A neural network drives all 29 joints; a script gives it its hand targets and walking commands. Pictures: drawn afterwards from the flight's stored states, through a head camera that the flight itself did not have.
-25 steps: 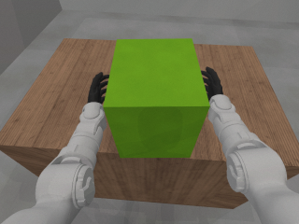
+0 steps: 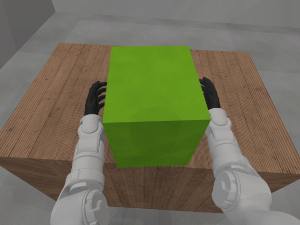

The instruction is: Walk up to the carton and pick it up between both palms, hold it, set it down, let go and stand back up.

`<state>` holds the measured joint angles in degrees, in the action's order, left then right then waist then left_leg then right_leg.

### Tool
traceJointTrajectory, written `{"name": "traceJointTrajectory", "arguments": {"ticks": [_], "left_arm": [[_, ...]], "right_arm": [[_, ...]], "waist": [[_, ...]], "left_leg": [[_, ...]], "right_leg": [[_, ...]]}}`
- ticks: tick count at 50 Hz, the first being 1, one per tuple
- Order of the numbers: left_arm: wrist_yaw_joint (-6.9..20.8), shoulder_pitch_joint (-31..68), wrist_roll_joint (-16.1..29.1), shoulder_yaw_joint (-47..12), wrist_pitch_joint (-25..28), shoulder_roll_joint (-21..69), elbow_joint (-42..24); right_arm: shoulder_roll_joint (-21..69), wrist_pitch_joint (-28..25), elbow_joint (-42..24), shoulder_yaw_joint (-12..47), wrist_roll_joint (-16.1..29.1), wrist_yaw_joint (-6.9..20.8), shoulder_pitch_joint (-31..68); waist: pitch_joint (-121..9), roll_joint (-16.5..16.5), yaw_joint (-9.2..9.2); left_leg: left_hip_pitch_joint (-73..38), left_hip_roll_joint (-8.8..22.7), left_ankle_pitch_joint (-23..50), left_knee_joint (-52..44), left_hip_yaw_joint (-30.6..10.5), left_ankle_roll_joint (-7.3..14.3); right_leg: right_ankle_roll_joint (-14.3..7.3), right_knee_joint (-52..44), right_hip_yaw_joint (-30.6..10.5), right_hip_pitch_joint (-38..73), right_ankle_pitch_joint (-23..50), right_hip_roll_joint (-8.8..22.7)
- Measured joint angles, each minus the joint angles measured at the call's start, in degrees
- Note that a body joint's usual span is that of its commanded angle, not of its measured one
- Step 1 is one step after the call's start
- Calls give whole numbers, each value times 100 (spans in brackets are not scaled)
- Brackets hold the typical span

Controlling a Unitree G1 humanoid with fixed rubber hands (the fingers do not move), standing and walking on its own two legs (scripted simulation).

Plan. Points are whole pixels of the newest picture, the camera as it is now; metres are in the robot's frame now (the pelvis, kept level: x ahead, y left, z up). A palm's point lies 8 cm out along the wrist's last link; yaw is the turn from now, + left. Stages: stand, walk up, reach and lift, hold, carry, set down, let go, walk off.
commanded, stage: reach and lift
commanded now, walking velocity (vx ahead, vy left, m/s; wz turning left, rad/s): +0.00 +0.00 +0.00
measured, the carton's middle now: (151, 108) +0.45 +0.02 +0.03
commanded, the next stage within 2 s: none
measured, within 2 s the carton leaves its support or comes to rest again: leaves its support in 1.50 s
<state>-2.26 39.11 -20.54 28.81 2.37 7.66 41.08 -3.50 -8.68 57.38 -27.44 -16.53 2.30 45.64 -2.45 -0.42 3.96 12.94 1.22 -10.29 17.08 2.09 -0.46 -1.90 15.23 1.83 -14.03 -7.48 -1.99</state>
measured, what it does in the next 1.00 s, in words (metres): stands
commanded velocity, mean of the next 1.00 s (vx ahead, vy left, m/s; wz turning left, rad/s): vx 0.00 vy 0.00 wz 0.00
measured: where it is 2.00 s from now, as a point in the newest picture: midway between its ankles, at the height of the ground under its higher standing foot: outside the picture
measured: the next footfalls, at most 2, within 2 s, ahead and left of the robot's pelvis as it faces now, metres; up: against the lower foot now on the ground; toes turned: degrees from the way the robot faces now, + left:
none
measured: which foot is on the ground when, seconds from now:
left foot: down 0.00-1.00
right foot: down 0.00-1.00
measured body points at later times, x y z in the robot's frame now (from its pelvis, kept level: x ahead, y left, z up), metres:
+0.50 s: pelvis +0.01 +0.00 +0.00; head +0.05 +0.01 +0.45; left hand +0.40 +0.18 +0.08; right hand +0.44 -0.15 +0.09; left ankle -0.03 +0.12 -0.75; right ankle +0.00 -0.09 -0.75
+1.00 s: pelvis +0.00 +0.00 +0.00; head +0.04 +0.01 +0.45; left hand +0.39 +0.18 +0.08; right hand +0.43 -0.14 +0.08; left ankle -0.03 +0.12 -0.75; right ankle +0.00 -0.09 -0.75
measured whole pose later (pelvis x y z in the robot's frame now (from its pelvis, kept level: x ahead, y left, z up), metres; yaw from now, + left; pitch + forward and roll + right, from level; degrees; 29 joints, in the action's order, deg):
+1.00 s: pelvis +0.00 +0.00 +0.00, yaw +1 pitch +5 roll +0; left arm -1.5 34.9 -19.7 25.3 -7.4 9.1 30.1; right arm -2.8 -7.9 52.9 -23.4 -11.8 2.2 41.9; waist -0.8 0.7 3.5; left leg 12.0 1.3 -10.6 17.6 1.7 -0.4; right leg -2.0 15.3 2.4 -12.7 -7.7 -2.0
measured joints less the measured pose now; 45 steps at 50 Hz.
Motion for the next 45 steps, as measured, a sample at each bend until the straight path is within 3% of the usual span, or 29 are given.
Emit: {"name": "traceJointTrajectory", "arguments": {"ticks": [12, 17, 27, 37, 45], "left_arm": [[135, -133, -46, -114, -684, 212, -903], [122, -264, -129, -169, -780, 257, -1120], [79, -407, -101, -224, -816, 250, -1176], [136, -222, -20, -163, -815, 198, -1085], [83, -346, 26, -306, -973, 168, -1139]], "right_arm": [[-4, 25, -349, 222, 265, 23, -180], [15, -35, -302, 208, 294, 74, -195], [-6, -21, -313, 366, 401, 87, -216], [-28, -48, -374, 476, 526, -46, -192], [25, 12, -342, 381, 516, 8, -263]], "waist": [[338, 296, 22], [285, 276, 1], [206, 94, 2], [291, 174, -23], [190, 141, -31]], "left_leg": [[-254, -3, 0, -97, 39, 12], [-224, 14, -38, -56, 65, 8], [-160, 14, -96, 34, 65, 27], [-88, -7, -9, 3, 18, 28], [-44, 7, -18, 41, 3, 9]], "right_leg": [[6, 19, -32, 188, -47, 2], [1, -24, -57, 187, -31, -16], [15, 36, -53, 139, -72, -12], [15, 72, -1, 53, -40, 11], [-8, 17, 15, 58, -7, -2]]}}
